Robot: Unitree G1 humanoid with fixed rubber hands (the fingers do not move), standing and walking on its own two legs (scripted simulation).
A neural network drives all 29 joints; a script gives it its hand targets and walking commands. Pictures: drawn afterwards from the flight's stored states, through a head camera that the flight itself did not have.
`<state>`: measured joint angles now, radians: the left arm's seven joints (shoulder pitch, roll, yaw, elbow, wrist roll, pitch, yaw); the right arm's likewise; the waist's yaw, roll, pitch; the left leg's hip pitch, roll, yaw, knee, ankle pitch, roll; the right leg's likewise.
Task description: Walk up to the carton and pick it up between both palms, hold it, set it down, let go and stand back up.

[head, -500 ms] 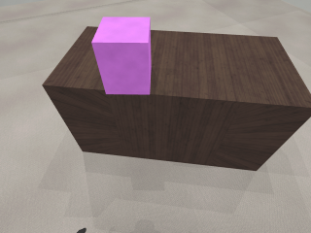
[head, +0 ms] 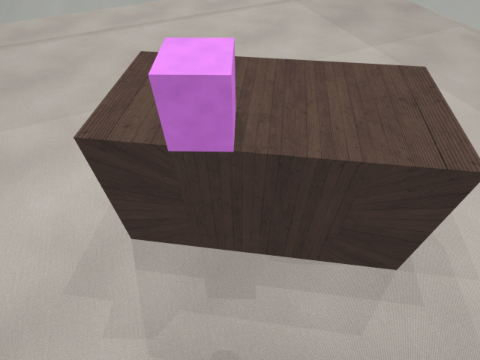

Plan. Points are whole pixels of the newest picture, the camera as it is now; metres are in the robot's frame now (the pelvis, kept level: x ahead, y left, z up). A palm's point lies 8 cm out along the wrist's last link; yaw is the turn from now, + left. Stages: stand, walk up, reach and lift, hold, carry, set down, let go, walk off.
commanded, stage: stand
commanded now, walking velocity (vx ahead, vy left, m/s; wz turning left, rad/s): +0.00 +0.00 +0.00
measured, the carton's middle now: (200, 96) +0.81 +0.15 +0.00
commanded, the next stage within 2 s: none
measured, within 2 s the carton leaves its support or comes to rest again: neither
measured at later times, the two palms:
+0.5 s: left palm out of the picture -0.02 +0.21 -0.14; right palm out of the picture -0.03 -0.21 -0.15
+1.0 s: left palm out of the picture -0.04 +0.20 -0.15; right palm out of the picture -0.05 -0.21 -0.15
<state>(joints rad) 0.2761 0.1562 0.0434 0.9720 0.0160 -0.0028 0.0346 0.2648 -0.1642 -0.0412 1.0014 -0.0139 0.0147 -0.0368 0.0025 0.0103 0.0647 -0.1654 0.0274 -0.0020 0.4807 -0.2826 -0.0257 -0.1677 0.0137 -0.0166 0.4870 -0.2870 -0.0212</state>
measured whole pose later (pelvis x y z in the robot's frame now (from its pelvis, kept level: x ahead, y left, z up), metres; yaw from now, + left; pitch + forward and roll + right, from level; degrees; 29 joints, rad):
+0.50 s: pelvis -0.01 +0.00 +0.00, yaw +0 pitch -2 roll +0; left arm 0.29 0.11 0.02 1.11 0.01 0.00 0.04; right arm 0.29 -0.12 -0.02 1.14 -0.01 0.01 -0.04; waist 0.00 0.01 0.06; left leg -0.16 0.03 0.00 0.45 -0.24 -0.03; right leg -0.16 0.02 -0.02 0.45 -0.25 -0.02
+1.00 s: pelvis -0.02 -0.01 +0.00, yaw +0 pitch -2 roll +0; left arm 0.30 0.11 0.02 1.12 0.01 -0.01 0.04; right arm 0.31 -0.11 -0.01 1.16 -0.02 0.00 -0.04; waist 0.00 0.01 0.05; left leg -0.19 0.04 -0.01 0.45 -0.23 -0.04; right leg -0.18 0.02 -0.02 0.45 -0.23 -0.03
